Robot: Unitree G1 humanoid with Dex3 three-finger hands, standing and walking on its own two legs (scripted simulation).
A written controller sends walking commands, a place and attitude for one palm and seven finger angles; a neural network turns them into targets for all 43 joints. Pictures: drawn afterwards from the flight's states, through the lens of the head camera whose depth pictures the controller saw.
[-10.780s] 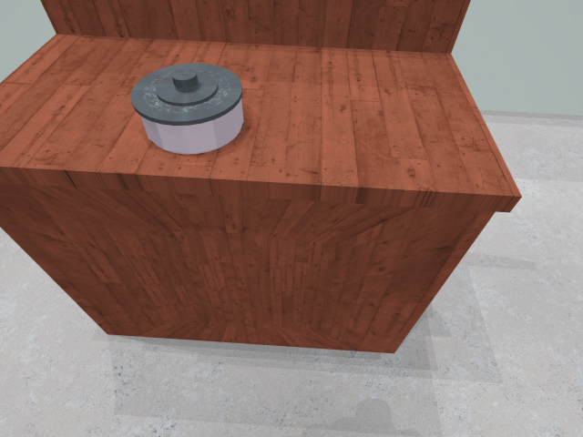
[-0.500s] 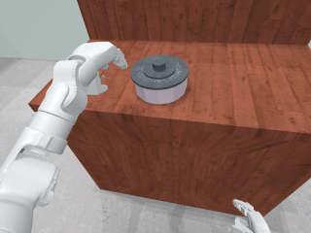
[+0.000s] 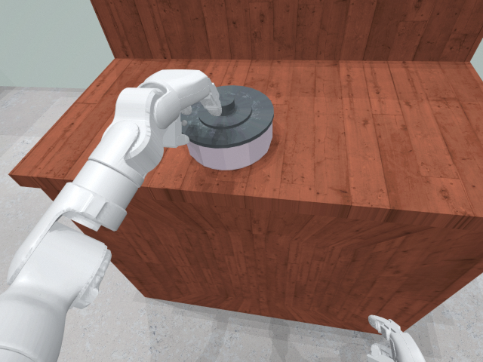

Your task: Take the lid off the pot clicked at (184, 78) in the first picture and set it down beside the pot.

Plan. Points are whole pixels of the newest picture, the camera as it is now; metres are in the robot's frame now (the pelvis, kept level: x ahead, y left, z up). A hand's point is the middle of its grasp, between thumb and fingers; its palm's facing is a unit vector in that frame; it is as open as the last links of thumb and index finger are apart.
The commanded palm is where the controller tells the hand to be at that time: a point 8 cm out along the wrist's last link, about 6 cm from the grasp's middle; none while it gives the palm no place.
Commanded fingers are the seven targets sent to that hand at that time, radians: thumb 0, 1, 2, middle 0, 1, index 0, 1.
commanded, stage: move the open hand above the knob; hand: left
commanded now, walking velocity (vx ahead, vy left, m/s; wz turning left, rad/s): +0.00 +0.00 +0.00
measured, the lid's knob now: (223, 102) +0.54 +0.05 +0.15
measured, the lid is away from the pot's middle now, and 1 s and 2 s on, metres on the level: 0.00 0.00 0.00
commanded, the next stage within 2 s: none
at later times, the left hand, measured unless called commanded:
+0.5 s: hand (220, 82) +0.51 +0.05 +0.21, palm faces -0.29 -0.03 -0.96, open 10.3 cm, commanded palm +0.51 +0.06 +0.28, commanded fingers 0.00 -0.38 1.57 -0.84 -0.08 -0.84 -0.08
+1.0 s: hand (204, 85) +0.49 +0.07 +0.22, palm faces -0.27 +0.00 -0.96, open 10.3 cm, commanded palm +0.50 +0.07 +0.28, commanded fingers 0.00 -0.38 1.57 -0.84 -0.08 -0.84 -0.08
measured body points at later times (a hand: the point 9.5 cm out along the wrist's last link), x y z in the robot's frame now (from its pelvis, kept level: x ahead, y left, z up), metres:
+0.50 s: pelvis +0.02 +0.01 +0.00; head +0.06 -0.02 +0.44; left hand +0.52 +0.05 +0.27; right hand +0.08 -0.26 -0.14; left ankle +0.03 +0.09 -0.75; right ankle -0.03 -0.12 -0.75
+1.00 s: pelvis +0.01 +0.02 +0.00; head +0.04 +0.00 +0.44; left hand +0.50 +0.07 +0.27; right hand +0.06 -0.25 -0.14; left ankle +0.03 +0.09 -0.75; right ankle -0.03 -0.12 -0.75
